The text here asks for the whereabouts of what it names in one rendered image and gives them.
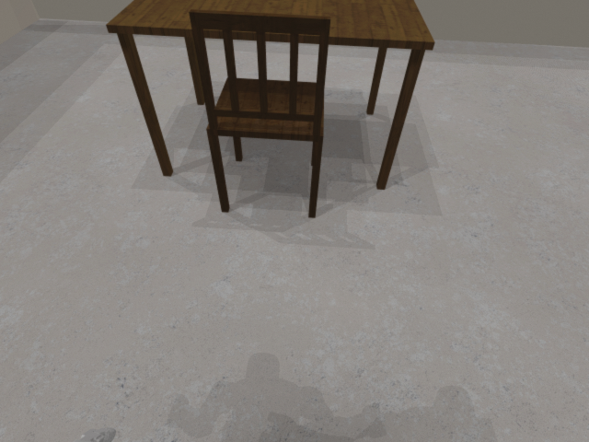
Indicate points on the chair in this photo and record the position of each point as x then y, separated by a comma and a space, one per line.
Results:
261, 108

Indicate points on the table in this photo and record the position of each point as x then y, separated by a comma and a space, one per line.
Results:
367, 23

